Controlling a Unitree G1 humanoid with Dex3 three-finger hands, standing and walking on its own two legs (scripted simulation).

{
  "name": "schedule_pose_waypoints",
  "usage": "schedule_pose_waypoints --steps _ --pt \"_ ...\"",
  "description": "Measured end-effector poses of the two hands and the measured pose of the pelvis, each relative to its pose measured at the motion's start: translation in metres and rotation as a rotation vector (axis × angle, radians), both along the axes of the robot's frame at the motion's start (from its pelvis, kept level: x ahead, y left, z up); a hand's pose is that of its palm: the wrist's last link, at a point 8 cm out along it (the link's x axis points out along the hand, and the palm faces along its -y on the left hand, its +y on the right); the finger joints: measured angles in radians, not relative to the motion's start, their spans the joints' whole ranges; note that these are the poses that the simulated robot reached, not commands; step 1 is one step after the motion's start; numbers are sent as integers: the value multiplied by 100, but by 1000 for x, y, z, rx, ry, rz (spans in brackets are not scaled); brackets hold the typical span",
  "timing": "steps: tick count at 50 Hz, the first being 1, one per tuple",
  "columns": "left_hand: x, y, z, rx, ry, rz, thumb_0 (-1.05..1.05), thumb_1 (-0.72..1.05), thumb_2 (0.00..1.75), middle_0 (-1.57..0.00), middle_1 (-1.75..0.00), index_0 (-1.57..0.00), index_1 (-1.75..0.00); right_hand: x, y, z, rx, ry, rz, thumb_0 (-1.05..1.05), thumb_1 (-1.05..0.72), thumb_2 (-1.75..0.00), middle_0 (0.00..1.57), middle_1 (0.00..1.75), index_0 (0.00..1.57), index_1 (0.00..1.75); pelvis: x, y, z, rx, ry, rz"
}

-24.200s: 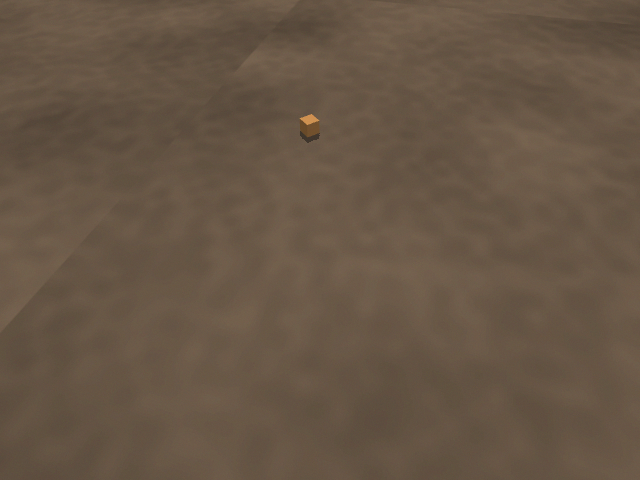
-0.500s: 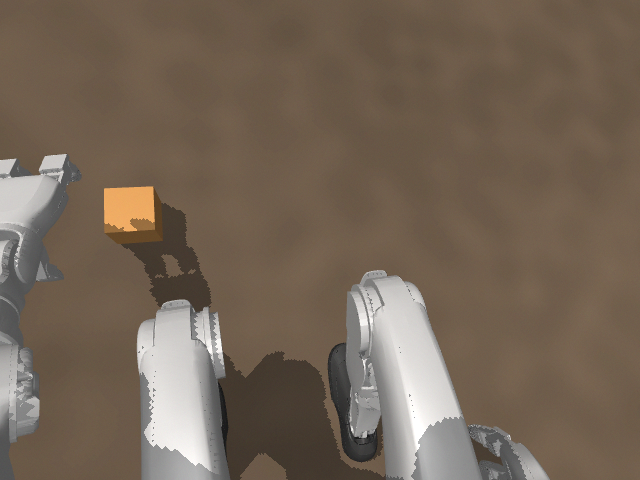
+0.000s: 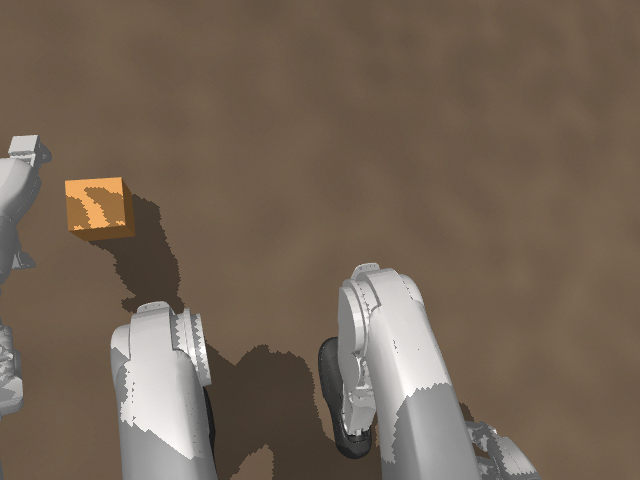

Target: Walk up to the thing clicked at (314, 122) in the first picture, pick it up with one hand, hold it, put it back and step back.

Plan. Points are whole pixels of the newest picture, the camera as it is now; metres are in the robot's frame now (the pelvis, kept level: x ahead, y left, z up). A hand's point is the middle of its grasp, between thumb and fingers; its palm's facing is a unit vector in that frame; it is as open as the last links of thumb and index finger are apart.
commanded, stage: rise first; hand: left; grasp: from above
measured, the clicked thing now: (102, 210) +0.49 +0.25 -0.30
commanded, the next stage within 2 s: approach in 0.26 s
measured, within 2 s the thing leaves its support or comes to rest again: neither
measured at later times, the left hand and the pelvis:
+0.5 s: hand (33, 213) +0.46 +0.30 -0.19, palm faces -0.47 -0.03 -0.88, open 14.3 cm; pelvis +0.00 +0.00 -0.01, yaw -1 degrees
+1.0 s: hand (58, 189) +0.48 +0.26 -0.17, palm faces -0.51 -0.04 -0.86, open 14.2 cm; pelvis +0.00 +0.00 +0.00, yaw -1 degrees
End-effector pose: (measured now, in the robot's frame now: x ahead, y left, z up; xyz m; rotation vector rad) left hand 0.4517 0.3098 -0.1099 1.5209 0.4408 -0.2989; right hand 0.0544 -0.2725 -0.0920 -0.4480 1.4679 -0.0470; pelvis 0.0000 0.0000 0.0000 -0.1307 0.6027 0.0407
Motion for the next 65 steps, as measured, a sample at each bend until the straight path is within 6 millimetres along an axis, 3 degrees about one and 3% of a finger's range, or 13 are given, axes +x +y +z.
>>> schedule_pose_waypoints --steps 24,32,40,47,54,59,65 --pt "11 -9 -16 -8 12 -13 0 -53 101 -8 -95 -7 -96 -16 -2 0 -7 33 -1 0 -91 -90 20 30 20 30 0 -1 -8 -9 -5 -8" --pt "31 -45 -23 -25 -27 -86 0 -51 98 -8 -99 -8 -98 -20 0 2 -13 23 -4 0 -91 -89 20 30 20 30 0 0 -11 -11 -6 -10" --pt "60 -73 -5 3 -100 -58 0 -52 99 -8 -99 -8 -99 -33 1 8 -13 2 -71 0 -91 -89 20 30 20 30 1 -1 -8 -8 15 -17" --pt "55 -59 6 39 -9 29 0 -52 99 -8 -98 -8 -98 -45 5 6 28 19 -109 0 -91 -89 20 30 20 30 -1 -2 0 0 11 -16" --pt "20 -35 -16 -13 113 11 0 -50 97 -9 -98 -10 -98 -45 4 3 36 56 -59 0 -91 -89 20 30 20 30 -5 -3 -3 -3 -14 -10" --pt "8 -33 -23 -50 36 -83 0 -48 96 -10 -99 -11 -98 -35 -2 2 3 60 -19 0 -91 -89 21 30 20 30 -6 -2 -10 -9 -28 -7" --pt "17 -35 -9 -26 -85 -92 0 -49 97 -10 -99 -11 -98 -12 -7 4 -39 -3 -3 0 -91 -89 20 30 20 30 -4 0 -11 -8 -18 -1"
